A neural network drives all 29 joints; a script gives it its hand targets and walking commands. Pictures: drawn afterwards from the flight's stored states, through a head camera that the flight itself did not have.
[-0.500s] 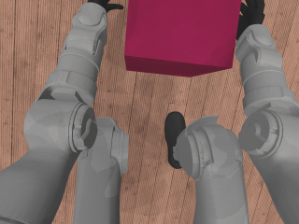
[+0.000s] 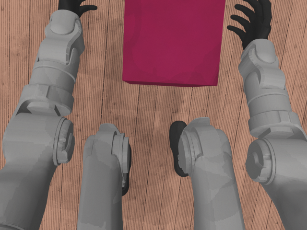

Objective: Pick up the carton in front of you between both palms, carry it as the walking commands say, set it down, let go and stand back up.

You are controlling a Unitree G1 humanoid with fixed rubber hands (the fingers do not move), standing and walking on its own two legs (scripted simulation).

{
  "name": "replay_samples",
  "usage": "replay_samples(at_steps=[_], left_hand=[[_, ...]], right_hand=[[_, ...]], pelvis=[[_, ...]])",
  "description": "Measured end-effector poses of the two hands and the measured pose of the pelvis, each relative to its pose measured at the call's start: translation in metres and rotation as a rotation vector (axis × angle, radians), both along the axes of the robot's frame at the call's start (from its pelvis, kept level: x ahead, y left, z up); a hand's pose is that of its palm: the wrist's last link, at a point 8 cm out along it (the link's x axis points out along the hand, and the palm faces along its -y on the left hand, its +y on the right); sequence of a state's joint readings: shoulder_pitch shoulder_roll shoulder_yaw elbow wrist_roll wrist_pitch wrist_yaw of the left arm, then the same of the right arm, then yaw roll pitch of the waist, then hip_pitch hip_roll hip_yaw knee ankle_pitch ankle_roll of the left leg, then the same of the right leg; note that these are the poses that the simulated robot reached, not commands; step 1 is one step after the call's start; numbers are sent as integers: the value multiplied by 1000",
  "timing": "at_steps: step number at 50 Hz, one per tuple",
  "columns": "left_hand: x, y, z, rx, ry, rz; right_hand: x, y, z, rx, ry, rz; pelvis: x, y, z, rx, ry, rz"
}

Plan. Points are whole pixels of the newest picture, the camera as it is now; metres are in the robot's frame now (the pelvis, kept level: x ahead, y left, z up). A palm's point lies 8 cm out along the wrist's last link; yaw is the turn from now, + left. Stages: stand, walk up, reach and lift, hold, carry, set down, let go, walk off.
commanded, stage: set down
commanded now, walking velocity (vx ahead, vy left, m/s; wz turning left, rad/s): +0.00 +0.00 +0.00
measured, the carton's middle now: (166, 48) +0.51 -0.06 -0.27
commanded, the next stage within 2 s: let go in 0.80 s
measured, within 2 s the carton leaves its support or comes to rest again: neither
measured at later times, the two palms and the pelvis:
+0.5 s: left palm out of the picture +0.56 +0.15 +0.02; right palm out of the picture +0.49 -0.24 +0.02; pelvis +0.02 +0.00 +0.13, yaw +1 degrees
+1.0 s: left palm out of the picture +0.53 +0.17 +0.16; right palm out of the picture +0.46 -0.23 +0.16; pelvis +0.05 -0.01 +0.27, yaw +1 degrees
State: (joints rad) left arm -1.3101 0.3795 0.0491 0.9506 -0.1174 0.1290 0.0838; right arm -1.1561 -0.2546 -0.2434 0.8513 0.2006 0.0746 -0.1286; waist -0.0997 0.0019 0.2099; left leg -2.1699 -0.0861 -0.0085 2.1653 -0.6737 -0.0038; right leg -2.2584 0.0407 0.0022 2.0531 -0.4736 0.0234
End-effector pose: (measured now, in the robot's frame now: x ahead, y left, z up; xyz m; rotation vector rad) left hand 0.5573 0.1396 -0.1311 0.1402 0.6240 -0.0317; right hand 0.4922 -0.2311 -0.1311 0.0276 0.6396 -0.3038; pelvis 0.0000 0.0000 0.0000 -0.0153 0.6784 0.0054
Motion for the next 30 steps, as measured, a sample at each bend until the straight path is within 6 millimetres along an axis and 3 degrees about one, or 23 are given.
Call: replay_samples(at_steps=[9,30], left_hand=[[0,6,66,-1,25,22],[2,16,189,-5,12,-4]], right_hand=[[-5,0,63,3,9,-1],[-7,-6,188,-7,-5,5]], pelvis=[[4,-2,51,15,74,-5],[23,-2,161,13,142,-4]])
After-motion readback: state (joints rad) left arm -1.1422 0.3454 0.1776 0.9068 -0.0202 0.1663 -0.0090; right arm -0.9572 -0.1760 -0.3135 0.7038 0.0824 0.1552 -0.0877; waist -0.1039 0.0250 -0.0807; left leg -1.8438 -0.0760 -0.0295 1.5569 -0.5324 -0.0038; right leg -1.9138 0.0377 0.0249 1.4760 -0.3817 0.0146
